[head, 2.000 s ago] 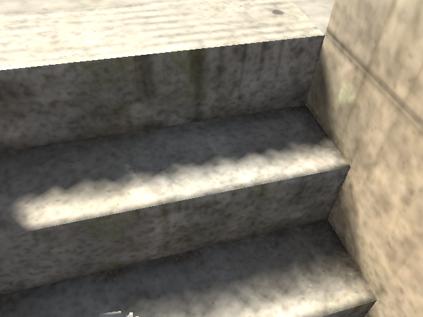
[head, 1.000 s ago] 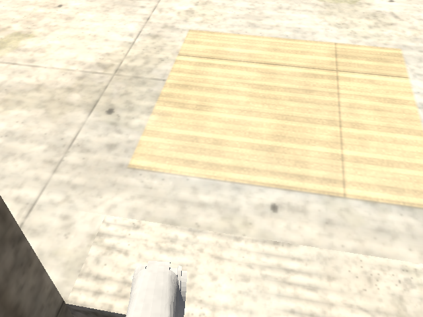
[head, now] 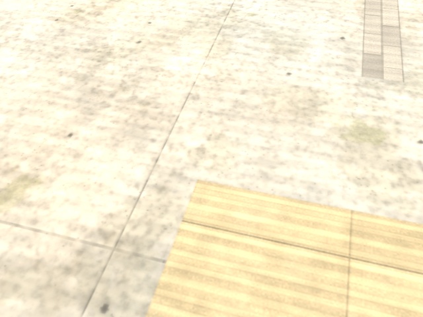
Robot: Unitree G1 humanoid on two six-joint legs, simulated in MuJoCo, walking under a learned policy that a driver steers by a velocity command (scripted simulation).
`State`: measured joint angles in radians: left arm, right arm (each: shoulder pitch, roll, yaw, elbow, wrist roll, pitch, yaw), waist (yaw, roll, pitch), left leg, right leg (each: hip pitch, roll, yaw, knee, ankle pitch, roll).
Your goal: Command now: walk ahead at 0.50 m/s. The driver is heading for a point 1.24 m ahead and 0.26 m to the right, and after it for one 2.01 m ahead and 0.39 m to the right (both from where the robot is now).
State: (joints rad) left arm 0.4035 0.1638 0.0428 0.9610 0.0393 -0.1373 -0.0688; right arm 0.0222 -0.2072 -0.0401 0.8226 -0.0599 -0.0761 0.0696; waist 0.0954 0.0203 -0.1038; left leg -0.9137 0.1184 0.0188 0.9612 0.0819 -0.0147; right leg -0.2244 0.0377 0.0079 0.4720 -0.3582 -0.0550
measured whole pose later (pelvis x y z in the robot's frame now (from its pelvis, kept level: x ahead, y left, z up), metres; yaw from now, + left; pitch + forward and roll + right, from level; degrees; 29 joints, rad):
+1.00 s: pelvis +0.45 -0.01 +0.02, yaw +0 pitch +1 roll +0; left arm 0.37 0.18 0.05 1.04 0.00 -0.07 0.02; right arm 0.03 -0.23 -0.09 0.83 0.01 -0.07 -0.01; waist 0.07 0.04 0.01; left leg -0.71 0.12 -0.02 0.83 0.02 0.00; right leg -0.03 0.03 -0.06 0.20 -0.19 -0.04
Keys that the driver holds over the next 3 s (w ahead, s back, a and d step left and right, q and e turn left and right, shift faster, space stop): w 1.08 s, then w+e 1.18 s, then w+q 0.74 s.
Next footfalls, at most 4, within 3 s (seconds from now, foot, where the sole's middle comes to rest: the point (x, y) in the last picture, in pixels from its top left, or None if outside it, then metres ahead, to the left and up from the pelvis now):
0.12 left None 0.23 0.15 -0.77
0.66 right None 0.44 -0.11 -0.77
1.20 left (203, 248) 0.75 0.15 -0.77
1.76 right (287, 197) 0.99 -0.14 -0.77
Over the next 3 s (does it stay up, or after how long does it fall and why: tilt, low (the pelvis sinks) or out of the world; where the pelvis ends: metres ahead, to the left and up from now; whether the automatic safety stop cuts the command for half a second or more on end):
stays up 1.43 -0.33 0.01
